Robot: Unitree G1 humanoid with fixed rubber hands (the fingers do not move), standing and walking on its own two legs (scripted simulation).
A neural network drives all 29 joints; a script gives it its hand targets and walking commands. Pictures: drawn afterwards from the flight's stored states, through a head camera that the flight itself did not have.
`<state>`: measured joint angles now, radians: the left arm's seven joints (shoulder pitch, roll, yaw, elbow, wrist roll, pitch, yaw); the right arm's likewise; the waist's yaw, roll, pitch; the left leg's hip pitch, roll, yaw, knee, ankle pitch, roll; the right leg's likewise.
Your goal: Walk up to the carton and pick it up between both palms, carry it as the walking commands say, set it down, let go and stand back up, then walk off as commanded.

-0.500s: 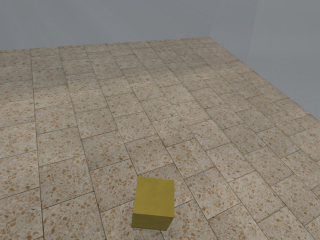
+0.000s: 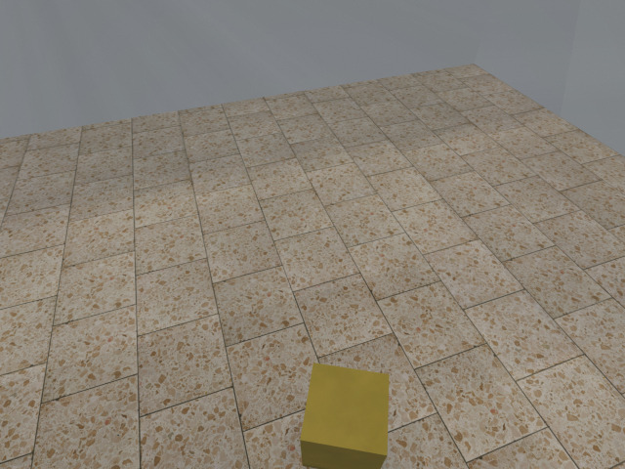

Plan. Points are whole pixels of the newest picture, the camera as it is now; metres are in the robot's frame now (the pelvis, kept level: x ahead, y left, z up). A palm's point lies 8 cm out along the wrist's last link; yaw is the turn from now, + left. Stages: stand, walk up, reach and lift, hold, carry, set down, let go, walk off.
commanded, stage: walk up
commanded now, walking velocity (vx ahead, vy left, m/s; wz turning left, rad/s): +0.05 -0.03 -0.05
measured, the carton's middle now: (344, 421) +0.41 -0.05 -0.65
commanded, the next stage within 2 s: none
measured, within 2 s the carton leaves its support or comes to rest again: neither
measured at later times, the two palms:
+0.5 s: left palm out of the picture +0.06 +0.28 -0.15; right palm out of the picture +0.01 -0.23 -0.08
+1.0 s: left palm out of the picture +0.02 +0.19 -0.14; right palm out of the picture -0.06 -0.25 -0.15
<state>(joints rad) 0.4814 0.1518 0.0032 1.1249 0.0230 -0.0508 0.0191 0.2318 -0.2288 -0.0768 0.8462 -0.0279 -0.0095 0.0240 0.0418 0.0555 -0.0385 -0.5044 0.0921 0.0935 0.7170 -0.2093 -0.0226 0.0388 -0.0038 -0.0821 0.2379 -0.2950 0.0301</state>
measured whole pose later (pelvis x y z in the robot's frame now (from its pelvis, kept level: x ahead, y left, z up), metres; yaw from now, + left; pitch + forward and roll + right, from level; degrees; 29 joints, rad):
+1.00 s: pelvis -0.01 -0.02 +0.00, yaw -1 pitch +0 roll -3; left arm 0.25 0.10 0.00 1.08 0.01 -0.02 0.04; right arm 0.38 -0.19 -0.05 1.07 -0.01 0.03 -0.03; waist -0.03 0.10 0.00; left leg -0.21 0.06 0.02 0.53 -0.32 0.00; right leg -0.15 0.02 -0.09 0.40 -0.24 0.00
